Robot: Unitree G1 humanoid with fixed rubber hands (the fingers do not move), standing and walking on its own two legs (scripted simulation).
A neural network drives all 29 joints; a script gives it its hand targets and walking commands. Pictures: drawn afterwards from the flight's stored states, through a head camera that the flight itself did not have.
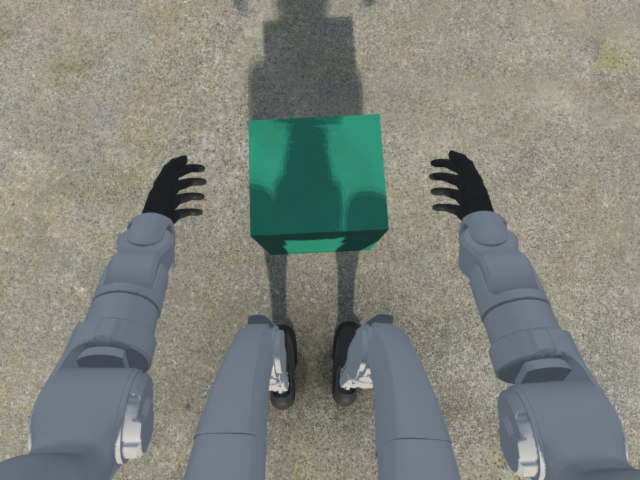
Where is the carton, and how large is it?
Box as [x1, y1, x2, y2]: [248, 114, 388, 254]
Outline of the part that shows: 379,114 248,121 250,235 270,254 370,249 388,229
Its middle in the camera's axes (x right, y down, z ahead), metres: +0.00 -0.10 +0.92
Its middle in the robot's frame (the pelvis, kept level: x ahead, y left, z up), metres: +0.54 +0.02 -0.51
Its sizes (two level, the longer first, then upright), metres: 0.268 0.239 0.299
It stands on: the floor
